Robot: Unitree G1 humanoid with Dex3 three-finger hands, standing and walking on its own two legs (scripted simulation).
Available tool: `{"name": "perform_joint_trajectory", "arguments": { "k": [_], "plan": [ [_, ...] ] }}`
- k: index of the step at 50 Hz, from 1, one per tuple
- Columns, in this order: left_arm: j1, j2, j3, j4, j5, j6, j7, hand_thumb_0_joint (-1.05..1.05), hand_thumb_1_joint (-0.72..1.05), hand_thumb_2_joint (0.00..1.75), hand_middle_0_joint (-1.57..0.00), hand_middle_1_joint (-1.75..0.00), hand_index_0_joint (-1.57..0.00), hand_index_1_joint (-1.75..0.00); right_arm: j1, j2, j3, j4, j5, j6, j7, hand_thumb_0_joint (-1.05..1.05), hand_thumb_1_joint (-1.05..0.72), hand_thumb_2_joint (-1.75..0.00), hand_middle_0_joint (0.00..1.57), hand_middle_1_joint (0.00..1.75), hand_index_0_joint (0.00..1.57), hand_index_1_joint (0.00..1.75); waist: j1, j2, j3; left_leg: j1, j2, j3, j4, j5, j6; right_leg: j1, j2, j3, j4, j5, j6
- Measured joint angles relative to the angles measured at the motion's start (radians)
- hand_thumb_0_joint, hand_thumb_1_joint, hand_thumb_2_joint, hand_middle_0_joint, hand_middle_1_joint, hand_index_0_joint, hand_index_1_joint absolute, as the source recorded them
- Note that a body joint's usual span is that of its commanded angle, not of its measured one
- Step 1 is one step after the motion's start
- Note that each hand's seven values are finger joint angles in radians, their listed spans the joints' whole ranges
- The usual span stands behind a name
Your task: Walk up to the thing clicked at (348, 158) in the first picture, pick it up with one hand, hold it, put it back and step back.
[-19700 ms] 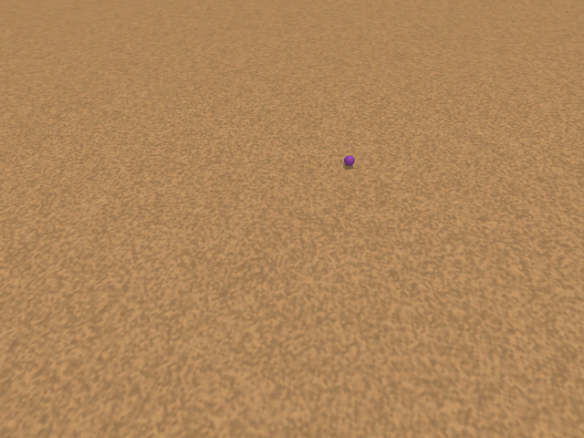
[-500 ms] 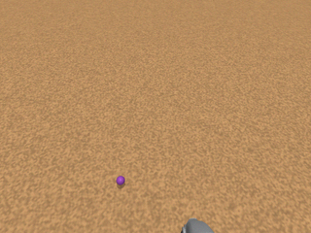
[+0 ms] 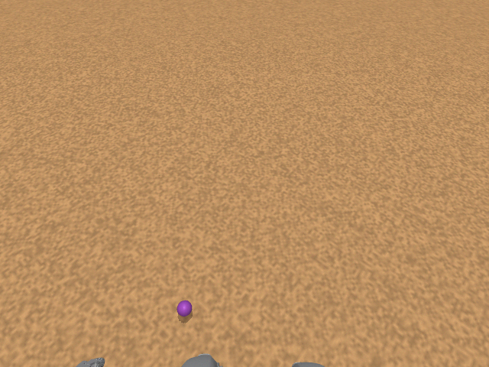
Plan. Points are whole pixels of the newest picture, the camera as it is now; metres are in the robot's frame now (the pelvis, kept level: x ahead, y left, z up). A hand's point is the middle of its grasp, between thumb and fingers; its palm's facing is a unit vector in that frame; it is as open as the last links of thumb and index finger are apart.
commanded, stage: walk up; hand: left
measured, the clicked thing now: (184, 308) +0.42 +0.25 -0.72
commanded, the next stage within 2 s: none
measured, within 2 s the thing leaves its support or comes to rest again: neither
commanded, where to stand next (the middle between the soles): +0.05 -0.01 m, yaw +4 degrees
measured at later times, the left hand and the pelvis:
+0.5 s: hand out of the picture +0.10 +0.23 -0.13, palm faces -0.02 -0.94 -0.35, open 7.4 cm; pelvis +0.01 -0.03 +0.01, yaw +0 degrees
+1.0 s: hand out of the picture +0.08 +0.24 -0.13, palm faces +0.02 -0.95 -0.32, open 7.4 cm; pelvis +0.01 -0.02 +0.03, yaw +2 degrees
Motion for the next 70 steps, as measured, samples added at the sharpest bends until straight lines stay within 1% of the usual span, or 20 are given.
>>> {"name": "perform_joint_trajectory", "arguments": {
  "k": [2, 4, 7, 8, 9, 10, 11, 12, 14, 15, 16, 18, 20, 30, 36, 44, 54, 65, 67, 70],
  "plan": [
    [-0.009, 0.012, 0.005, 0.022, -0.002, 0.019, 0.006, 0.0, 0.91, 0.89, -0.21, -0.3, -0.2, -0.3, -0.023, 0.012, 0.011, 0.001, 0.0, 0.004, -0.005, 0.0, -0.9, -0.9, 0.21, 0.3, 0.2, 0.3, -0.007, -0.013, 0.005, -0.004, 0.004, -0.005, 0.006, -0.009, 0.002, -0.027, 0.027, 0.04, 0.114, -0.071, -0.006],
    [-0.013, 0.021, 0.01, 0.04, -0.004, 0.023, 0.008, 0.0, 0.91, 0.89, -0.21, -0.3, -0.2, -0.3, -0.044, 0.018, 0.018, -0.001, 0.0, 0.006, -0.01, 0.0, -0.9, -0.9, 0.21, 0.3, 0.2, 0.3, -0.006, -0.02, 0.006, -0.007, 0.013, -0.006, 0.0, -0.008, -0.003, -0.04, 0.033, 0.061, 0.169, -0.088, -0.008],
    [-0.012, 0.025, 0.013, 0.064, -0.005, 0.013, 0.007, 0.0, 0.91, 0.89, -0.21, -0.3, -0.2, -0.3, -0.075, 0.013, 0.024, -0.008, -0.002, 0.008, -0.01, 0.0, -0.9, -0.9, 0.21, 0.3, 0.21, 0.3, 0.0, -0.012, 0.008, -0.015, 0.032, -0.006, 0.003, -0.01, -0.015, -0.01, 0.009, 0.054, 0.088, -0.094, -0.001],
    [-0.012, 0.024, 0.013, 0.073, -0.005, 0.007, 0.007, 0.0, 0.91, 0.89, -0.21, -0.3, -0.2, -0.3, -0.086, 0.008, 0.024, -0.009, -0.002, 0.011, -0.009, 0.0, -0.9, -0.9, 0.21, 0.3, 0.21, 0.3, 0.003, -0.004, 0.008, -0.02, 0.04, -0.007, 0.012, -0.014, -0.02, 0.012, 0.0, 0.046, 0.025, -0.074, 0.001],
    [-0.011, 0.022, 0.013, 0.083, -0.004, -0.001, 0.008, 0.0, 0.91, 0.89, -0.21, -0.3, -0.2, -0.3, -0.096, 0.003, 0.025, -0.01, -0.001, 0.016, -0.007, 0.0, -0.9, -0.9, 0.21, 0.3, 0.21, 0.3, 0.005, 0.005, 0.007, -0.027, 0.048, -0.01, 0.027, -0.021, -0.026, 0.044, -0.006, 0.038, -0.059, -0.023, 0.002],
    [-0.013, 0.017, 0.013, 0.095, 0.0, -0.009, 0.011, 0.0, 0.91, 0.89, -0.21, -0.3, -0.2, -0.3, -0.109, -0.004, 0.025, -0.006, 0.004, 0.022, -0.005, 0.0, -0.9, -0.9, 0.21, 0.3, 0.21, 0.3, 0.007, 0.023, 0.011, -0.034, 0.061, -0.018, 0.047, -0.03, -0.034, 0.063, 0.0, 0.027, -0.109, 0.055, 0.019],
    [-0.016, 0.009, 0.011, 0.109, 0.006, -0.016, 0.014, 0.0, 0.91, 0.89, -0.21, -0.3, -0.2, -0.3, -0.123, -0.009, 0.024, 0.003, 0.01, 0.031, -0.004, 0.0, -0.9, -0.9, 0.21, 0.3, 0.21, 0.3, 0.004, 0.046, 0.017, -0.035, 0.073, -0.035, 0.059, -0.035, -0.037, 0.074, 0.013, 0.012, -0.117, 0.072, 0.031],
    [-0.014, 0.005, 0.006, 0.118, 0.01, -0.021, 0.014, 0.0, 0.91, 0.89, -0.21, -0.3, -0.2, -0.3, -0.134, -0.007, 0.023, 0.014, 0.017, 0.042, -0.004, 0.0, -0.9, -0.9, 0.21, 0.3, 0.2, 0.3, 0.003, 0.053, 0.013, -0.033, 0.067, -0.047, 0.06, -0.05, -0.03, 0.075, 0.014, 0.008, -0.113, 0.068, 0.036],
    [-0.005, 0.002, -0.007, 0.135, 0.012, -0.025, 0.011, 0.0, 0.91, 0.89, -0.21, -0.3, -0.2, -0.3, -0.152, -0.001, 0.022, 0.039, 0.024, 0.054, 0.0, 0.0, -0.9, -0.9, 0.21, 0.3, 0.2, 0.3, 0.01, 0.041, 0.001, -0.015, 0.033, -0.052, 0.043, -0.098, -0.015, 0.071, -0.003, 0.023, -0.1, 0.054, 0.038],
    [-0.004, -0.003, -0.013, 0.144, 0.012, -0.027, 0.01, 0.0, 0.91, 0.89, -0.21, -0.3, -0.2, -0.3, -0.157, -0.002, 0.022, 0.05, 0.028, 0.053, 0.004, 0.0, -0.9, -0.9, 0.21, 0.3, 0.2, 0.3, 0.009, 0.044, -0.003, -0.001, 0.025, -0.053, 0.016, -0.055, -0.012, 0.076, -0.008, 0.025, -0.102, 0.053, 0.04],
    [-0.007, -0.009, -0.018, 0.154, 0.011, -0.027, 0.011, 0.0, 0.91, 0.89, -0.21, -0.3, -0.2, -0.3, -0.162, -0.004, 0.021, 0.061, 0.03, 0.051, 0.007, 0.0, -0.9, -0.9, 0.21, 0.3, 0.2, 0.3, 0.006, 0.05, -0.006, 0.012, 0.022, -0.054, -0.013, 0.006, -0.018, 0.082, -0.01, 0.024, -0.106, 0.053, 0.043],
    [-0.019, -0.018, -0.024, 0.169, 0.009, -0.028, 0.011, 0.0, 0.91, 0.89, -0.21, -0.3, -0.2, -0.3, -0.17, -0.003, 0.022, 0.087, 0.031, 0.047, 0.013, 0.0, -0.9, -0.9, 0.21, 0.3, 0.2, 0.3, 0.003, 0.057, -0.009, 0.029, 0.017, -0.055, -0.04, 0.018, -0.04, 0.096, -0.017, 0.021, -0.123, 0.059, 0.046],
    [-0.033, -0.025, -0.028, 0.179, 0.009, -0.032, 0.011, 0.01, 0.91, 0.89, -0.21, -0.3, -0.2, -0.3, -0.174, 0.001, 0.028, 0.114, 0.031, 0.049, 0.02, 0.0, -0.9, -0.9, 0.21, 0.3, 0.2, 0.3, 0.002, 0.063, -0.015, 0.043, 0.016, -0.06, -0.062, 0.02, -0.045, 0.114, -0.018, 0.015, -0.151, 0.071, 0.046],
    [-0.125, -0.03, -0.031, 0.232, -0.003, -0.031, 0.011, 0.0, 0.91, 0.89, -0.21, -0.3, -0.2, -0.3, -0.189, 0.036, 0.052, 0.228, 0.027, 0.047, 0.031, 0.01, -0.9, -0.9, 0.21, 0.3, 0.2, 0.3, -0.007, 0.052, -0.036, 0.116, 0.007, -0.065, -0.207, 0.093, -0.044, 0.193, -0.027, 0.003, -0.305, 0.149, 0.053],
    [-0.156, -0.025, -0.027, 0.261, -0.005, -0.031, 0.009, 0.0, 0.91, 0.89, -0.21, -0.3, -0.2, -0.3, -0.196, 0.044, 0.055, 0.271, 0.024, 0.045, 0.029, 0.01, -0.9, -0.9, 0.21, 0.3, 0.2, 0.3, -0.014, 0.043, -0.046, 0.137, 0.007, -0.072, -0.265, 0.126, -0.042, 0.223, -0.026, -0.006, -0.378, 0.189, 0.055],
    [-0.144, -0.024, -0.023, 0.301, 0.002, -0.029, 0.006, 0.0, 0.91, 0.89, -0.21, -0.3, -0.2, -0.3, -0.209, 0.039, 0.046, 0.29, 0.02, 0.05, 0.03, 0.01, -0.9, -0.9, 0.21, 0.3, 0.2, 0.3, -0.02, 0.042, -0.056, 0.138, 0.006, -0.085, -0.303, 0.149, -0.042, 0.238, -0.024, -0.02, -0.433, 0.218, 0.056],
    [-0.107, -0.029, -0.017, 0.331, 0.004, -0.027, 0.006, 0.0, 0.91, 0.89, -0.21, -0.3, -0.2, -0.3, -0.222, 0.038, 0.043, 0.294, 0.022, 0.052, 0.028, 0.01, -0.9, -0.9, 0.21, 0.3, 0.2, 0.3, -0.006, 0.045, -0.051, 0.135, 0.003, -0.099, -0.306, 0.149, -0.044, 0.246, -0.026, -0.035, -0.45, 0.218, 0.056],
    [-0.1, -0.035, -0.014, 0.329, 0.005, -0.026, 0.009, 0.0, 0.91, 0.89, -0.21, -0.3, -0.2, -0.3, -0.249, 0.049, 0.044, 0.287, 0.025, 0.057, 0.027, 0.0, -0.9, -0.9, 0.21, 0.3, 0.2, 0.3, 0.004, 0.053, -0.057, 0.141, -0.002, -0.11, -0.308, 0.146, -0.045, 0.259, -0.028, -0.047, -0.454, 0.212, 0.055],
    [-0.102, -0.034, -0.012, 0.322, 0.004, -0.023, 0.009, 0.0, 0.91, 0.89, -0.21, -0.3, -0.2, -0.3, -0.255, 0.049, 0.042, 0.281, 0.025, 0.061, 0.028, 0.0, -0.9, -0.9, 0.21, 0.3, 0.2, 0.3, 0.005, 0.054, -0.058, 0.135, -0.003, -0.111, -0.302, 0.144, -0.046, 0.25, -0.029, -0.047, -0.442, 0.207, 0.055],
    [-0.12, -0.027, -0.001, 0.284, -0.004, -0.008, 0.015, 0.0, 0.91, 0.89, -0.21, -0.3, -0.2, -0.3, -0.274, 0.04, 0.031, 0.25, 0.033, 0.072, 0.026, 0.0, -0.9, -0.9, 0.21, 0.3, 0.2, 0.3, 0.003, 0.056, -0.025, 0.097, -0.005, -0.115, -0.259, 0.137, -0.045, 0.204, -0.03, -0.05, -0.375, 0.185, 0.051]
  ]
}}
